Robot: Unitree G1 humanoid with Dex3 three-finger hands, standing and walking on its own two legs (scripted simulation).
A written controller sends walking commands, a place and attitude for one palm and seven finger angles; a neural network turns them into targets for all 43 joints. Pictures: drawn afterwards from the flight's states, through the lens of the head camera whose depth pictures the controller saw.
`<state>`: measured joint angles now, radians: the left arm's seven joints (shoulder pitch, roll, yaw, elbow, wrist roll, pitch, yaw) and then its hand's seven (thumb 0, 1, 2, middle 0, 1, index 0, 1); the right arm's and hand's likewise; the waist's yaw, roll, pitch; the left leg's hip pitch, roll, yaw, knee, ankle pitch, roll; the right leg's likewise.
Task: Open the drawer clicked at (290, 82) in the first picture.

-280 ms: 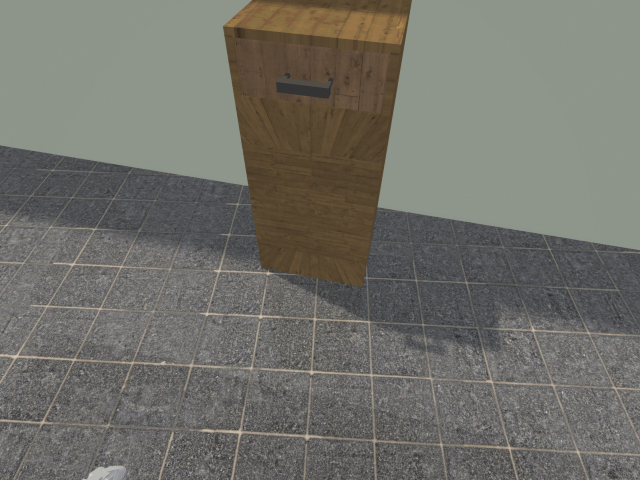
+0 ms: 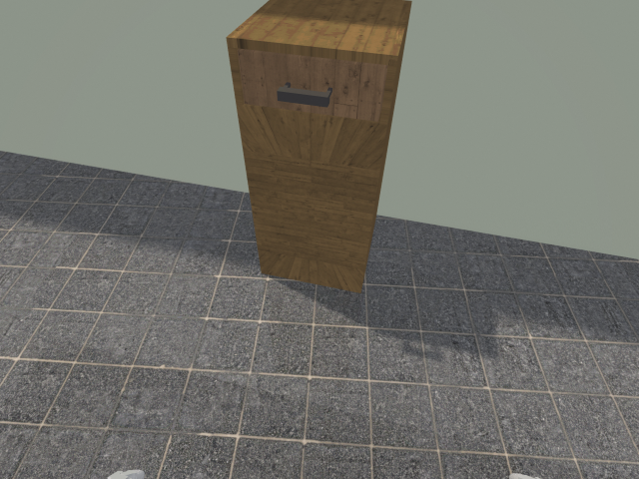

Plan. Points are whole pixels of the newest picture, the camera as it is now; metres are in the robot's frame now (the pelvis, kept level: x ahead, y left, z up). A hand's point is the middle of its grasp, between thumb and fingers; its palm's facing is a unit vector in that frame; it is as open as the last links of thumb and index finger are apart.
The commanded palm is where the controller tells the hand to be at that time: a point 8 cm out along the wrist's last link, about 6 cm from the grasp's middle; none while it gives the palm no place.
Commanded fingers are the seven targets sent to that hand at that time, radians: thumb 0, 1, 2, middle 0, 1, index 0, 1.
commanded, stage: stand and wait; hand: left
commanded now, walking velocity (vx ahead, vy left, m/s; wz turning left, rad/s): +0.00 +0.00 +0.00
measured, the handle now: (305, 92) +0.95 +0.10 +0.04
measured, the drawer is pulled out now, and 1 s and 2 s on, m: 0.00 0.00 0.00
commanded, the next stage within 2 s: look at it before walking up in 0.54 s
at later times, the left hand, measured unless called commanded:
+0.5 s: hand out of the picture +0.06 +0.24 -0.15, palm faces -0.03 -0.94 -0.35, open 7.4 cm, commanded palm none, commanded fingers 0.00 0.90 0.90 -0.20 -0.30 -0.20 -0.30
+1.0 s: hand out of the picture +0.07 +0.23 -0.15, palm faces -0.03 -0.94 -0.34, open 7.4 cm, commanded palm none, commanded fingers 0.00 0.90 0.90 -0.20 -0.30 -0.20 -0.30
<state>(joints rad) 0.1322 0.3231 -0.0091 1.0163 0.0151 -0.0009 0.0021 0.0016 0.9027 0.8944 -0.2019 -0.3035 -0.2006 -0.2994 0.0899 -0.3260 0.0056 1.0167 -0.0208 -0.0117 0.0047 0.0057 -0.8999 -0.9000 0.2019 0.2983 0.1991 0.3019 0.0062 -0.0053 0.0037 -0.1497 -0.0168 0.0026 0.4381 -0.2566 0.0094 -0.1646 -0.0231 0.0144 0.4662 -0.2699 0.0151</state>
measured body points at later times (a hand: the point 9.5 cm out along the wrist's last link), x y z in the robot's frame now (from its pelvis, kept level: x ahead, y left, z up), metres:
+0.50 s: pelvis -0.01 -0.01 +0.00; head -0.01 -0.02 +0.45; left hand +0.06 +0.29 -0.13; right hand +0.05 -0.31 -0.13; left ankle -0.01 +0.11 -0.74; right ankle -0.01 -0.13 -0.74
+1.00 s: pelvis -0.01 -0.01 +0.00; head -0.01 -0.02 +0.45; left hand +0.07 +0.28 -0.12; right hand +0.06 -0.31 -0.13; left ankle -0.01 +0.12 -0.74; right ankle -0.01 -0.13 -0.74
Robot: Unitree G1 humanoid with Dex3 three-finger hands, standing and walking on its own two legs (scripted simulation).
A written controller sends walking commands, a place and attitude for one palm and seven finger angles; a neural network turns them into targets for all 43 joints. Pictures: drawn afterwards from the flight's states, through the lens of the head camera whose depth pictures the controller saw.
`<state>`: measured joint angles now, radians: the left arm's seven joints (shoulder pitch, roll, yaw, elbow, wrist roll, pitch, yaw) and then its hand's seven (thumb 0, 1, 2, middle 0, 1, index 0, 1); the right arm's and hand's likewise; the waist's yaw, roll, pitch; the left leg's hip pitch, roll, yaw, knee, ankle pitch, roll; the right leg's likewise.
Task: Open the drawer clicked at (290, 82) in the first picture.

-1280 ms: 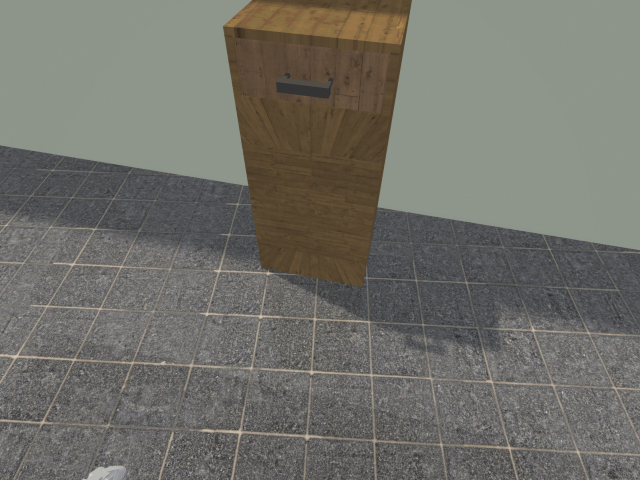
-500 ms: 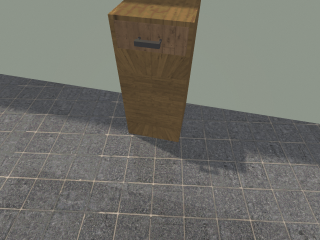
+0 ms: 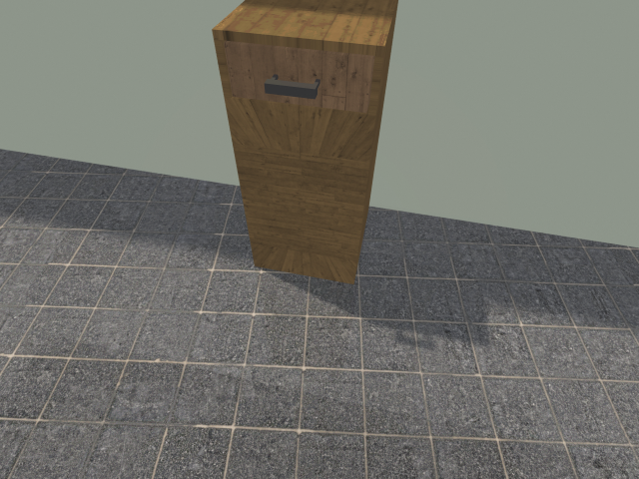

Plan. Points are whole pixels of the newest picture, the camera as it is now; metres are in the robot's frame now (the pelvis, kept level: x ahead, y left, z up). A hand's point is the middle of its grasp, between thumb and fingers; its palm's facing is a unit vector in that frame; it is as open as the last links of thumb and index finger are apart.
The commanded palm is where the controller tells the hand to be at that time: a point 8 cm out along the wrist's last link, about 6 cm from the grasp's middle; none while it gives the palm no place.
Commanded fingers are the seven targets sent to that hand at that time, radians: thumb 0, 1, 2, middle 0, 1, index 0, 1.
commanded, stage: look at it before walking up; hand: left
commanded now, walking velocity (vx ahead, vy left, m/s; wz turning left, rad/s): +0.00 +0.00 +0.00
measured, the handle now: (293, 84) +0.97 +0.12 +0.04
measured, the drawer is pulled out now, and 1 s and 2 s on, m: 0.00 0.00 0.00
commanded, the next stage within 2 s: turn to face it in 0.16 s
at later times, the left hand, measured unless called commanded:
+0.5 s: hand out of the picture +0.07 +0.25 -0.16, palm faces -0.05 -0.94 -0.34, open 7.4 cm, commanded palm none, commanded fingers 0.00 0.90 0.90 -0.20 -0.30 -0.20 -0.30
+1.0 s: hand out of the picture +0.04 +0.21 -0.20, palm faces -0.05 -0.99 -0.16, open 7.4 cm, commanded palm none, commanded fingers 0.00 0.90 0.90 -0.20 -0.30 -0.20 -0.30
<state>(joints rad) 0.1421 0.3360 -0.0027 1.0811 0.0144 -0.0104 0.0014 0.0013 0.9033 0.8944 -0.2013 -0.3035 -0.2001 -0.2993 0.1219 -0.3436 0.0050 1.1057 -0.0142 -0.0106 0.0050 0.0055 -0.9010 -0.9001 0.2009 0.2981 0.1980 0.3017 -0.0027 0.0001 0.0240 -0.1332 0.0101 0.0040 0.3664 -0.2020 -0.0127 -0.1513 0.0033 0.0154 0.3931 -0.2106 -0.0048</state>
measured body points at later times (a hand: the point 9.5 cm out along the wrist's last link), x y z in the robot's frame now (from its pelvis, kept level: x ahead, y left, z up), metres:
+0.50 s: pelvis +0.00 +0.00 +0.00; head +0.01 +0.00 +0.45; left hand +0.08 +0.30 -0.14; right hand +0.07 -0.29 -0.13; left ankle +0.00 +0.13 -0.75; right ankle +0.00 -0.12 -0.75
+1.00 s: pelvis +0.05 +0.03 -0.02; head +0.05 +0.05 +0.43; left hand +0.04 +0.26 -0.18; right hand -0.01 -0.21 -0.16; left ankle +0.02 +0.12 -0.75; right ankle +0.00 -0.11 -0.73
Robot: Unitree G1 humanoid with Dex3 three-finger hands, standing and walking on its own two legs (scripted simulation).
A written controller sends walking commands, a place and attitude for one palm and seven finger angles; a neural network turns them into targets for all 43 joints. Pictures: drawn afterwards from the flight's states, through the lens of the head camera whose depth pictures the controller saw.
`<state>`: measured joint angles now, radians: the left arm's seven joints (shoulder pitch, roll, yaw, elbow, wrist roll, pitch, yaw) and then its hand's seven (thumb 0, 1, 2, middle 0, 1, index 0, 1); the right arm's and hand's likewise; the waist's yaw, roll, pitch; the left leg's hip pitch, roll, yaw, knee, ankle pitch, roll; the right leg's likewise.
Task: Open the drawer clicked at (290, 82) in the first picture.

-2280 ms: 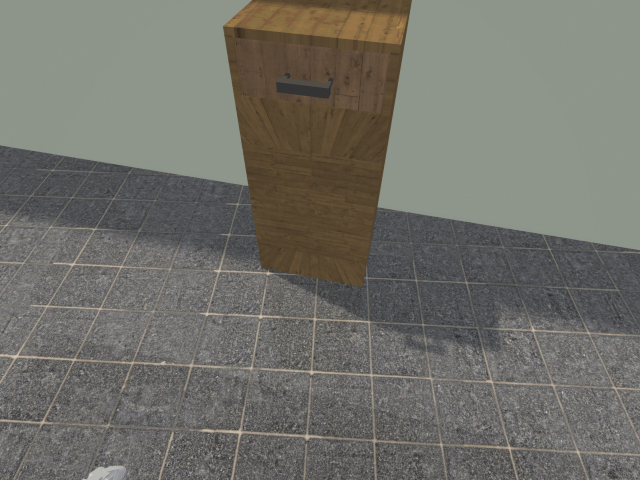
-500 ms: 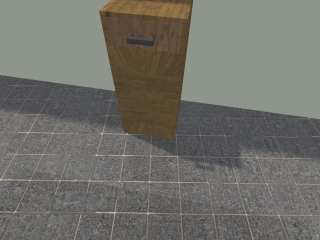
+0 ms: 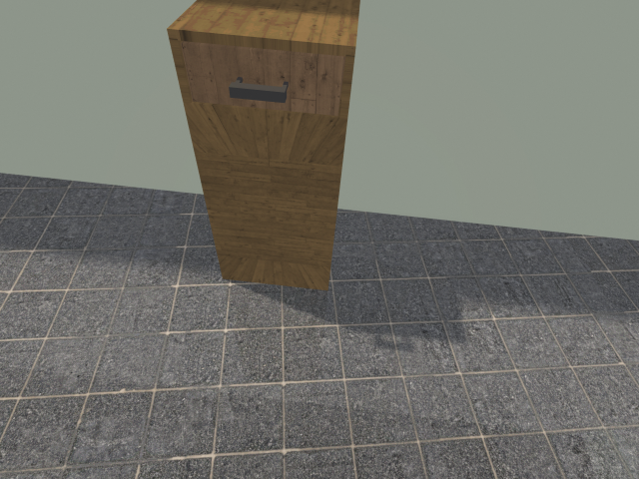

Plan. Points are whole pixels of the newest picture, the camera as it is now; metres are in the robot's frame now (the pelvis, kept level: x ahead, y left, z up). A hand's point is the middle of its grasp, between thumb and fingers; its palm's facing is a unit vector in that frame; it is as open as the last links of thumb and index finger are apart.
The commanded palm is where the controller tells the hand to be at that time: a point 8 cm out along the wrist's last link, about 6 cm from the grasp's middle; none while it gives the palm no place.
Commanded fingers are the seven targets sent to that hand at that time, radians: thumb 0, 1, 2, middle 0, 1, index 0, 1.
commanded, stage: take the last steps up to it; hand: left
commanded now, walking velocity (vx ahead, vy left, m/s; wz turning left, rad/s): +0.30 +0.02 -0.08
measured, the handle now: (260, 87) +0.90 +0.19 +0.05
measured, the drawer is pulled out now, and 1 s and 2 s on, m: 0.00 0.00 0.00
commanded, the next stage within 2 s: come to a stop and stand still in 0.74 s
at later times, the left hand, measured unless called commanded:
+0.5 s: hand (240, 388) +0.29 +0.14 -0.17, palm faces +0.00 -0.99 -0.15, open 7.4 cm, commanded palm none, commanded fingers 0.00 0.90 0.90 -0.20 -0.30 -0.20 -0.30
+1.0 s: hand (207, 350) +0.35 +0.21 -0.17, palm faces +0.02 -0.98 -0.17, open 7.4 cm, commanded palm none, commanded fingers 0.00 0.90 0.90 -0.20 -0.30 -0.20 -0.30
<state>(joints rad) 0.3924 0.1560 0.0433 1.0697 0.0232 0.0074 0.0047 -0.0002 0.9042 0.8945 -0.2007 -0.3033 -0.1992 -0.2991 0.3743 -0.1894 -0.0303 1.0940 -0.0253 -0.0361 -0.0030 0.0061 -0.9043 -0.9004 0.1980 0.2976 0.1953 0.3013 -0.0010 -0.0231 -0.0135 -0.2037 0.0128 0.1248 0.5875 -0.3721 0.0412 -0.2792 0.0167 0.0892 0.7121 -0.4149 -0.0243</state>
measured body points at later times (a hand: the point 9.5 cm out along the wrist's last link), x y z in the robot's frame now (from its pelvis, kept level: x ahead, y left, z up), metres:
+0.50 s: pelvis +0.18 -0.02 -0.01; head +0.20 -0.01 +0.44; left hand +0.29 +0.20 -0.15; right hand +0.08 -0.21 -0.16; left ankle +0.08 +0.09 -0.63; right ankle +0.24 -0.11 -0.73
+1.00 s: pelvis +0.34 +0.04 +0.02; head +0.36 +0.05 +0.46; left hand +0.35 +0.27 -0.15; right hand +0.34 -0.18 -0.14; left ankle +0.36 +0.13 -0.73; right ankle +0.36 -0.09 -0.69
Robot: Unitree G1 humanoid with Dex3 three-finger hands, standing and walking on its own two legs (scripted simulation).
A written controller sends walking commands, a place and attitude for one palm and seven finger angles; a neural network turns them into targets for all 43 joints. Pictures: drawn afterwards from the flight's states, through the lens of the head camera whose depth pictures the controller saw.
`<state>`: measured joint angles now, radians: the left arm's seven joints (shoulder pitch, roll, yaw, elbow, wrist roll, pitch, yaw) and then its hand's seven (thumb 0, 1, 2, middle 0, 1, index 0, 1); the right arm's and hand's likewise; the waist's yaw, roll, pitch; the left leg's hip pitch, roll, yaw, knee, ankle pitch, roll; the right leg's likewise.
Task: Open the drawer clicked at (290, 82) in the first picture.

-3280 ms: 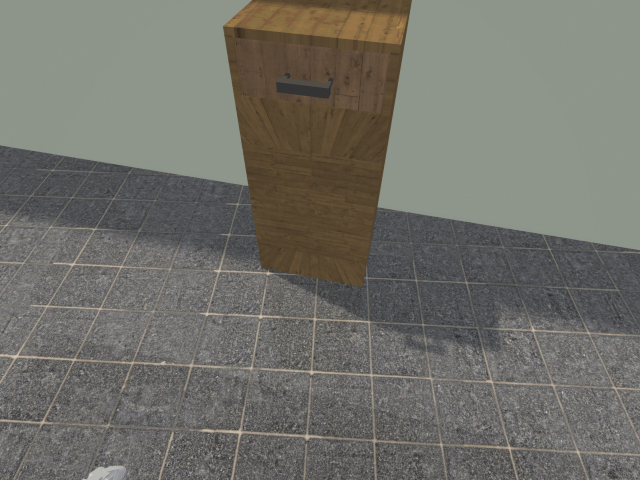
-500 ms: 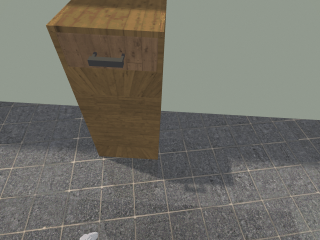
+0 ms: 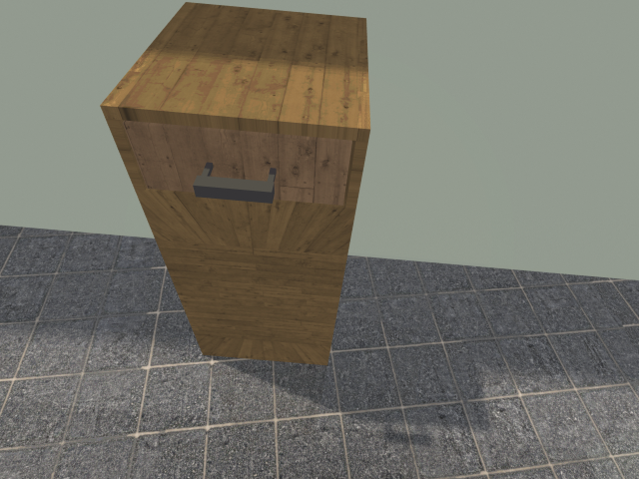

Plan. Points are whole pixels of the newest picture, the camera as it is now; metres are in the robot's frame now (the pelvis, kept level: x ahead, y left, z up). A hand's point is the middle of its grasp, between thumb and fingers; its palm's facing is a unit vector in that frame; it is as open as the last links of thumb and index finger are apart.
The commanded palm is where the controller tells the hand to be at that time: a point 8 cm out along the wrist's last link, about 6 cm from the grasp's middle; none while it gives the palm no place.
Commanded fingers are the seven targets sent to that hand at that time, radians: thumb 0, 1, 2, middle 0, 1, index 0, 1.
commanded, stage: come to a stop and stand still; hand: left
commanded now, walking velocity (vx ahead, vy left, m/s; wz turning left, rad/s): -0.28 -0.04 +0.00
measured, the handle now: (237, 180) +0.55 +0.17 +0.04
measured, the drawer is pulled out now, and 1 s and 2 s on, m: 0.00 0.00 0.00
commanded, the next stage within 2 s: look again from close up in 0.86 s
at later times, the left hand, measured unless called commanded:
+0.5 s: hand out of the picture +0.06 +0.15 -0.16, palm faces +0.09 -0.96 -0.25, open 7.3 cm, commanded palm none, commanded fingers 0.00 0.90 0.90 -0.20 -0.30 -0.20 -0.30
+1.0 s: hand out of the picture -0.03 +0.16 -0.18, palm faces +0.02 -0.98 -0.21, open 7.4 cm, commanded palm none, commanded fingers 0.00 0.90 0.90 -0.20 -0.30 -0.20 -0.30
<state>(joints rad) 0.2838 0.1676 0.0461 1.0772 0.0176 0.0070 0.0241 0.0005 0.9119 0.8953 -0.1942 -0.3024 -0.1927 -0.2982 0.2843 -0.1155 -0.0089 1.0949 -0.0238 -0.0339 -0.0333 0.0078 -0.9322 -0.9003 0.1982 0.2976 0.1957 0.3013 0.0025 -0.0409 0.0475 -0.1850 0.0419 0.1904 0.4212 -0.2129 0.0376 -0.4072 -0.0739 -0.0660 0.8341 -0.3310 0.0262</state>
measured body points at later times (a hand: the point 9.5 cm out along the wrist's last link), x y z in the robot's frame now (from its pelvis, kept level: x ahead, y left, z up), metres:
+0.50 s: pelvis -0.01 -0.04 +0.00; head +0.01 -0.05 +0.45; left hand +0.05 +0.20 -0.14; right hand +0.06 -0.28 -0.16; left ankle -0.06 +0.12 -0.69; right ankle +0.04 -0.13 -0.74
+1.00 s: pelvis -0.01 -0.01 -0.01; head +0.02 -0.02 +0.44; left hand -0.03 +0.21 -0.16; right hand -0.05 -0.22 -0.17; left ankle -0.06 +0.12 -0.74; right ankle -0.03 -0.12 -0.74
